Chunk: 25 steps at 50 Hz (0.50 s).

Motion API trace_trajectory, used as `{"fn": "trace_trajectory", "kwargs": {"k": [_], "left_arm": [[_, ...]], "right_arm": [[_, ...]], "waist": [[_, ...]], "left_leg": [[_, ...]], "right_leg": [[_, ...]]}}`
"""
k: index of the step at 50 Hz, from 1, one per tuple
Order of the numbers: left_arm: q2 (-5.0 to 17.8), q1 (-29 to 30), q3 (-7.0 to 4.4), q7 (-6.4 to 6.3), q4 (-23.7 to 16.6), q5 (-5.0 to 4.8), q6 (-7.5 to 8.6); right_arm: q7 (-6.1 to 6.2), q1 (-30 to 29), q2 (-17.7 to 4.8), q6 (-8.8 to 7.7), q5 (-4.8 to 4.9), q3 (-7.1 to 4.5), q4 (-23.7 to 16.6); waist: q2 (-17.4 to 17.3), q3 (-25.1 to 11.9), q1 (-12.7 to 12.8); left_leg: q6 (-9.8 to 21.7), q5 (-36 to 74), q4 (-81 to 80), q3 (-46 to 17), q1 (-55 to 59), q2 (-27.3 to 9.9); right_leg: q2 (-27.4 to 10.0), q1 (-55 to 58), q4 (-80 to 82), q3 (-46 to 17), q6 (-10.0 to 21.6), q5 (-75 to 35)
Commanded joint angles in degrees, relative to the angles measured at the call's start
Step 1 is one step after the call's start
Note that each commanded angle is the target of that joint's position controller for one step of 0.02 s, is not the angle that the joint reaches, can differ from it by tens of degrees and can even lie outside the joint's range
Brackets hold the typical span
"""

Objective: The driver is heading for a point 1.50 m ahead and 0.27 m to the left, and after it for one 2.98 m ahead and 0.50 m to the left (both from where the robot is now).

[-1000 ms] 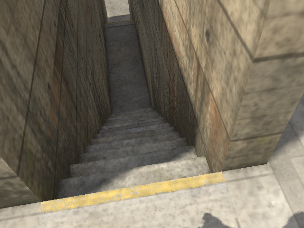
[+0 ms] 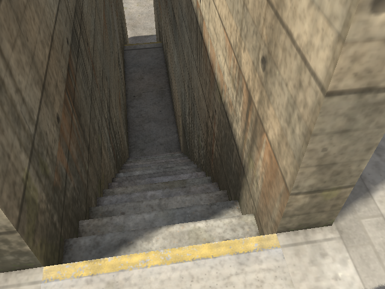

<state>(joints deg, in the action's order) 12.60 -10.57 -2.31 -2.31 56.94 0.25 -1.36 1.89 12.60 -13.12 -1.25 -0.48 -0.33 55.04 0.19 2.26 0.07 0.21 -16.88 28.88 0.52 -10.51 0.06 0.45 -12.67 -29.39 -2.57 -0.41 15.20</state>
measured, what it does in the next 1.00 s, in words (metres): walks ahead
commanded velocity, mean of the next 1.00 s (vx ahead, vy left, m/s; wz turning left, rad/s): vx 0.17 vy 0.00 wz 0.00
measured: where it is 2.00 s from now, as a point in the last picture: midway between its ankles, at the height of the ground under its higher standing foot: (191, 266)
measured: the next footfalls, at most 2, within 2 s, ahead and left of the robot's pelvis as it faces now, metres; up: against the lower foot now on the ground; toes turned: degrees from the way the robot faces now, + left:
left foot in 1.18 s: +0.47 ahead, +0.10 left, +0.00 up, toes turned +1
right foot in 1.68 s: +0.60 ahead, -0.13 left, +0.00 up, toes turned +0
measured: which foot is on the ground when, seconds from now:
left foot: down 0.00-0.72, up 0.74-1.00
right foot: down 0.00-1.00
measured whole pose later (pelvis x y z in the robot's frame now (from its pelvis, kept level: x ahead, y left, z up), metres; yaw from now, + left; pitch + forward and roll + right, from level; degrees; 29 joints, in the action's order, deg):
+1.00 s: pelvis +0.15 -0.03 +0.01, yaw +0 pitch +2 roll +0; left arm 8.5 -29.8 0.2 -1.2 63.2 0.6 3.8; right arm -2.1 2.7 -14.8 -4.9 1.4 -1.7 51.6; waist -2.7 -0.8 4.9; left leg 2.0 -1.2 44.3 0.7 -38.6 -4.5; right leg 1.3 2.9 -11.9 1.5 2.3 16.6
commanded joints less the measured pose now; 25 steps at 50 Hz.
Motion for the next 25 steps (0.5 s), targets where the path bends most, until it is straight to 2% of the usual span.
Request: {"fn": "trace_trajectory", "kwargs": {"k": [1, 19, 20, 22, 23, 24, 25], "left_arm": [[5.9, -0.5, -1.06, -0.22, -0.7, -0.01, 0.49], [4.6, -2.4, -0.26, -0.51, 4.6, -0.07, 0.70], [4.6, -2.3, -0.16, -0.73, 4.6, -0.23, 0.84], [4.6, -2.7, -0.02, -0.86, 5.0, -0.23, 0.96], [4.1, -3.8, 0.07, -0.88, 5.6, -0.27, 0.94], [4.4, -4.5, -0.13, -0.91, 6.0, -0.70, 0.93], [4.6, -4.1, -0.25, -0.89, 5.6, -0.86, 1.13]], "right_arm": [[0.25, 1.0, -6.0, -0.49, 0.04, -1.12, -1.0], [0.44, 3.1, -4.8, -0.13, 0.19, -0.71, 3.9], [0.49, 3.3, -4.7, -0.11, 0.09, -0.66, 4.0], [0.54, 3.5, -4.4, -0.03, 0.09, -0.60, 4.2], [0.62, 4.7, -4.3, 0.11, 0.21, -0.64, 4.8], [0.77, 5.0, -5.3, 0.32, 0.64, -1.03, 4.8], [0.89, 4.7, -6.3, 0.39, 0.97, -1.38, 4.3]], "waist": [[0.0, -1.2, 0.1], [-0.1, 0.0, 0.0], [-1.0, -0.3, 0.1], [-0.5, -0.3, 0.0], [-0.7, -1.6, 0.0], [-1.6, -0.9, -0.1], [-2.8, 1.8, -0.3]], "left_leg": [[1.4, 7.8, -5.9, -2.3, -2.7, -2.0], [1.8, 7.3, -7.1, -2.2, -2.4, -1.5], [1.6, 8.2, -6.9, -2.0, -2.0, -1.2], [1.6, 8.6, -6.8, -2.0, -1.7, -1.1], [2.0, 2.0, -7.0, -1.6, -1.1, -0.6], [3.3, -9.7, -7.2, -2.1, -1.9, -0.3], [5.0, -20.8, -8.8, -4.6, -4.3, -1.8]], "right_leg": [[-1.7, 2.4, 4.1, -1.8, 1.4, -10.8], [-1.4, 1.8, 5.3, -0.7, 0.9, -9.1], [-1.5, 1.7, 5.0, -0.7, 0.8, -9.2], [-1.4, 1.2, 5.0, -0.6, 0.8, -8.9], [-0.4, 1.5, 4.5, 0.6, 0.9, -2.6], [1.2, -0.2, 2.5, 2.4, 1.5, 7.9], [1.9, -3.7, 0.9, 3.0, 2.2, 16.6]]}}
